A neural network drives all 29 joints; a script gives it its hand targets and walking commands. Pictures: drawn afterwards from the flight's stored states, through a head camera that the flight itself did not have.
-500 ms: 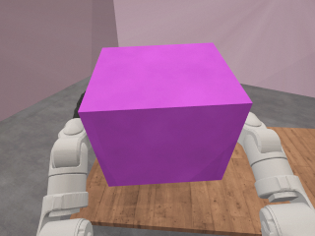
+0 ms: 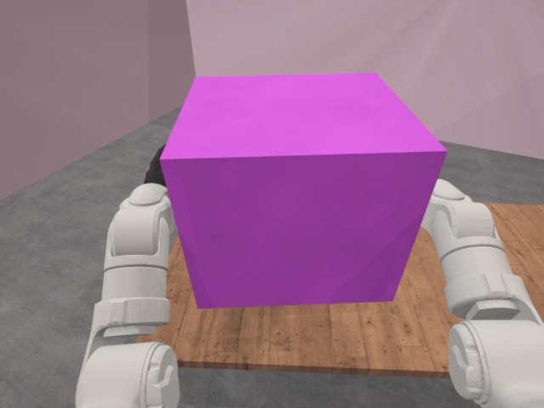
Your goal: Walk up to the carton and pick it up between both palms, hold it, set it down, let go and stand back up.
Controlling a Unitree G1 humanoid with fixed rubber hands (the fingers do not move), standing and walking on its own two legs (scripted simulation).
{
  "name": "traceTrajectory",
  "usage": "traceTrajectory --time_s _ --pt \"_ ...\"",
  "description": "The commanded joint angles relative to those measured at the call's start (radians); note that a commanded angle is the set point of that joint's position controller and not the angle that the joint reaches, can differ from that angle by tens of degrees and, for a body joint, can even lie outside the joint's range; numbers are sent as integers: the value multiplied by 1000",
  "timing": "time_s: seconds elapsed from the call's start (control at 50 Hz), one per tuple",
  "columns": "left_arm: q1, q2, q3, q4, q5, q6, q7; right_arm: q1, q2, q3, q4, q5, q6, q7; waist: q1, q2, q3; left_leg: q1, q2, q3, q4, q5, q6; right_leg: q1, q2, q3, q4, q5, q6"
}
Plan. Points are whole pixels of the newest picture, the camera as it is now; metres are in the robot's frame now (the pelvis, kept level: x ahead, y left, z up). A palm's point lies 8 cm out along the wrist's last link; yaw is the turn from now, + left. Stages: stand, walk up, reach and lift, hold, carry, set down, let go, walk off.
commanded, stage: hold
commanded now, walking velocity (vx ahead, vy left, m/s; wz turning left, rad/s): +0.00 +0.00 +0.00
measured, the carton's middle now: (290, 185) +0.40 -0.04 +0.20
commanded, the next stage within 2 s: none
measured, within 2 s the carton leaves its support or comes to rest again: neither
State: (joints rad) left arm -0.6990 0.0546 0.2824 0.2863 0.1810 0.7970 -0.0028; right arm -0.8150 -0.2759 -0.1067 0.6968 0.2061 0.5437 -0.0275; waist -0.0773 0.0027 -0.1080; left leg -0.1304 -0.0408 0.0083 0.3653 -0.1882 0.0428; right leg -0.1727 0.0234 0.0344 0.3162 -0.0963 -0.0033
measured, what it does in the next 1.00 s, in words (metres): stands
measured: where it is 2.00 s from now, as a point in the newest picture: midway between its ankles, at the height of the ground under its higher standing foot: outside the picture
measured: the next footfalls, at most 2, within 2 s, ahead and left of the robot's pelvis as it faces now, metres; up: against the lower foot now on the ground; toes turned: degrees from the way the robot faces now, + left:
none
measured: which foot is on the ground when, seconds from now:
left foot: down 0.00-1.00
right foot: down 0.00-1.00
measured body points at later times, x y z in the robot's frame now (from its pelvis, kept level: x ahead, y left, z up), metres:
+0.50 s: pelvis +0.03 -0.04 +0.00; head -0.01 -0.03 +0.45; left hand +0.40 +0.17 +0.19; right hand +0.42 -0.21 +0.20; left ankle +0.01 +0.09 -0.75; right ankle +0.05 -0.12 -0.75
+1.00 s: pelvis +0.00 +0.00 +0.00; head -0.06 +0.01 +0.45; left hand +0.38 +0.16 +0.21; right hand +0.38 -0.22 +0.20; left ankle +0.01 +0.09 -0.75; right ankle +0.05 -0.12 -0.75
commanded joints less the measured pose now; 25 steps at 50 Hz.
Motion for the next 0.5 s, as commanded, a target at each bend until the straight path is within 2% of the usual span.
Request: traceTrajectory --time_s 0.0,0.02,0.04,0.06,0.08,0.1,0.12,0.14,0.16,0.18,0.2,0.22,0.24,0.26,0.28,0.3,0.32,0.34,0.36,0.38,0.4,0.42,0.44,0.46,0.48 --pt "-905 -563 -428 -184 -254 -156 -82 -959 719 339 -369 144 -165 179 68 -11 -584 -33 55 -65 -94 68 -63 246 16 -19 -16 62 -4" --pt "-943 -610 -513 -200 -304 -174 -68 -981 713 350 -451 154 -189 180 31 2 -665 15 56 -86 -68 107 -80 205 28 -28 -6 95 -2" --pt "-977 -602 -501 -206 -320 -199 -55 -1029 744 361 -486 162 -197 178 66 -42 -708 33 63 -86 -59 157 -72 220 38 -31 -5 106 4" --pt "-960 -623 -567 -258 -345 -205 -43 -991 774 395 -531 175 -214 168 51 -13 -781 96 55 -82 -21 232 -81 207 36 -31 1 196 8" --pt "-958 -607 -542 -224 -354 -222 -35 -1006 782 417 -571 182 -219 156 53 -70 -799 73 46 -82 -9 234 -63 241 40 -21 -3 223 9" --pt "-899 -593 -542 -186 -350 -229 -33 -957 738 391 -543 160 -213 144 17 -65 -748 82 34 -88 -10 220 -75 203 37 -25 -12 230 19" --pt "-904 -554 -481 -97 -310 -228 -42 -918 740 341 -451 132 -196 134 26 -72 -619 11 31 -79 -47 88 -58 193 26 -7 -42 108 11" --pt "-891 -547 -476 -137 -285 -220 -46 -879 731 352 -417 143 -188 129 34 -53 -561 -2 31 -69 -58 102 -54 193 21 -21 -33 127 13" --pt "-782 -496 -408 -32 -242 -194 -61 -857 702 343 -379 127 -173 128 35 -96 -471 -52 29 -71 -81 55 -44 222 14 -2 -46 79 15" --pt "-761 -484 -375 -9 -213 -185 -83 -819 671 316 -305 108 -151 115 34 -70 -355 -97 12 -60 -95 16 -38 212 -2 -2 -67 40 16" --pt "-728 -489 -386 5 -221 -175 -99 -798 635 294 -302 95 -141 111 -6 -84 -311 -104 23 -67 -114 1 -39 202 2 -10 -64 30 22" --pt "-735 -456 -324 70 -191 -170 -123 -829 649 291 -267 84 -134 104 5 -94 -286 -97 12 -49 -109 -19 -35 210 -10 1 -82 7 23" --pt "-729 -454 -389 2 -215 -161 -137 -838 654 318 -322 106 -133 93 -23 -93 -301 -99 11 -54 -109 25 -39 245 -11 13 -74 86 33" --pt "-771 -444 -356 -2 -205 -169 -148 -864 679 330 -344 119 -132 84 16 -87 -305 -108 3 -41 -101 35 -40 259 -16 15 -71 85 33" --pt "-795 -426 -344 -38 -217 -171 -153 -858 710 365 -365 138 -127 63 21 -110 -334 -116 -13 -36 -93 55 -24 315 -38 29 -63 219 53" --pt "-750 -448 -367 -70 -226 -175 -160 -874 726 388 -449 162 -141 45 17 -103 -399 -109 -22 -32 -75 110 -29 371 -34 37 -49 291 61" --pt "-765 -475 -398 -142 -262 -193 -159 -901 755 431 -559 194 -155 30 26 -91 -510 -105 -32 -31 -60 175 -36 434 -38 34 -19 427 68" --pt "-731 -476 -433 -238 -290 -201 -158 -819 772 459 -625 224 -152 4 -6 -106 -591 -68 -48 -35 -38 264 -34 509 -39 39 19 636 93" --pt "-729 -457 -431 -231 -295 -199 -163 -818 781 476 -671 231 -147 -12 -21 -115 -619 -68 -62 -41 -39 232 -36 537 -59 50 26 733 112" --pt "-698 -461 -454 -358 -309 -209 -162 -796 837 543 -814 282 -147 -38 25 -103 -711 -75 -76 -29 -32 301 -31 613 -74 66 61 932 131" --pt "-690 -470 -502 -395 -322 -208 -163 -762 814 529 -859 271 -148 -56 -22 -79 -686 -73 -77 -49 -41 286 -36 598 -70 49 74 978 133" --pt "-682 -473 -506 -445 -299 -200 -148 -734 780 514 -843 272 -136 -55 3 -9 -723 -48 -63 -58 -45 300 -57 575 -58 30 81 884 123" --pt "-665 -458 -500 -472 -298 -193 -151 -654 756 495 -790 262 -114 -59 -31 -12 -685 -3 -63 -62 -34 295 -64 554 -48 22 59 857 117" --pt "-644 -450 -528 -552 -291 -185 -148 -598 767 521 -811 278 -104 -61 -24 27 -678 9 -57 -69 -38 367 -78 565 -40 15 70 887 110" --pt "-594 -432 -495 -487 -256 -156 -148 -562 673 482 -722 262 -78 -48 -39 42 -582 42 -48 -79 -24 321 -87 452 -25 -7 47 742 92"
